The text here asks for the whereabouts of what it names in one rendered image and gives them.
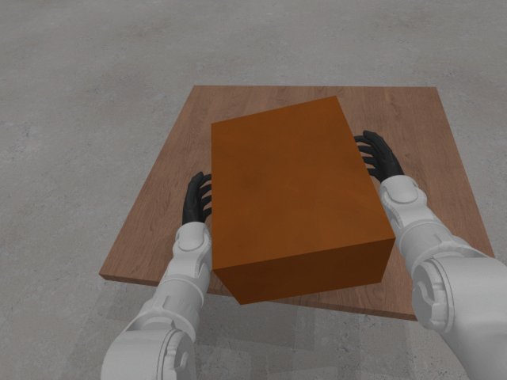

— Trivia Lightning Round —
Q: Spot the robot right hand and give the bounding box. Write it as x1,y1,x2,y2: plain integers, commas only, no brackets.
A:
353,130,405,184

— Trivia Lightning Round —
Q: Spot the left robot forearm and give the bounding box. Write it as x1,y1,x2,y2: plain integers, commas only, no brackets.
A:
101,222,212,378

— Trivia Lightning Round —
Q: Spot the robot right upper arm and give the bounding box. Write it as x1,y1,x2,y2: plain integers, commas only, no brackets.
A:
411,257,507,380

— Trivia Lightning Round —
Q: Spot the robot left upper arm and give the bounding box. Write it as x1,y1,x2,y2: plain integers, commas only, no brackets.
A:
101,328,196,380

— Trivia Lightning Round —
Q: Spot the table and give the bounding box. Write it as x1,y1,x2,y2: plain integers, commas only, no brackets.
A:
98,85,495,321

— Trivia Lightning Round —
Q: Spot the right robot forearm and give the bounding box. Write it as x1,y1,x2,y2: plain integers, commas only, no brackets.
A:
379,175,490,280

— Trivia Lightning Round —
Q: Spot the carton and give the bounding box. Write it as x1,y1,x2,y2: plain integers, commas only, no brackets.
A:
211,96,396,305

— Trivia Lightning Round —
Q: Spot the robot left hand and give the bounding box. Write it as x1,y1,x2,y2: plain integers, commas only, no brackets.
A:
182,172,212,225

